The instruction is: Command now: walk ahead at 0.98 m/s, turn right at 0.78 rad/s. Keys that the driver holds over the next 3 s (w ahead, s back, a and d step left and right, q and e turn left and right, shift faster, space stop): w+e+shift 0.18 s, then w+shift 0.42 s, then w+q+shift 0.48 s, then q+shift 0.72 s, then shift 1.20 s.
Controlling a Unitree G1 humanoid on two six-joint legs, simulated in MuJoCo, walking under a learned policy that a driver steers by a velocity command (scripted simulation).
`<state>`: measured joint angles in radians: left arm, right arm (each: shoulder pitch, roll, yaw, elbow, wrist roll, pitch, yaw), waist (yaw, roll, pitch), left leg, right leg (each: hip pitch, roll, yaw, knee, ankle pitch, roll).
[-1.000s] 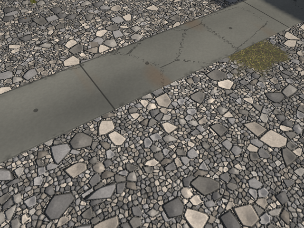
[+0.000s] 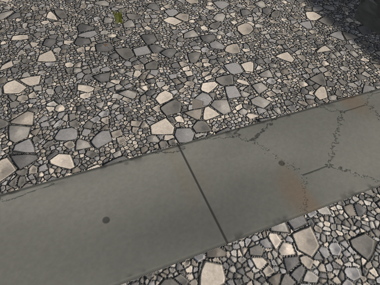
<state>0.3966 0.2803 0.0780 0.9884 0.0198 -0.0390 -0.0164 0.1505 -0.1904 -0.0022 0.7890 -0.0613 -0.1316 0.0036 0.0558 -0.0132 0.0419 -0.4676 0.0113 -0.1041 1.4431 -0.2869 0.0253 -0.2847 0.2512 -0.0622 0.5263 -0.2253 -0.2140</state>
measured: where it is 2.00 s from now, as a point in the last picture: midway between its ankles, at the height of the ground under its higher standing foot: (227, 131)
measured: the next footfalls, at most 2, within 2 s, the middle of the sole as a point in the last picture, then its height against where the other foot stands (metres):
left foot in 0.30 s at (157, 278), level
right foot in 0.74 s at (249, 203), level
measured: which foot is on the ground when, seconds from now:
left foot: up 0.00-0.28, down 0.30-0.74, up 0.76-1.00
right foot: down 0.00-0.28, up 0.30-0.72, down 0.74-1.00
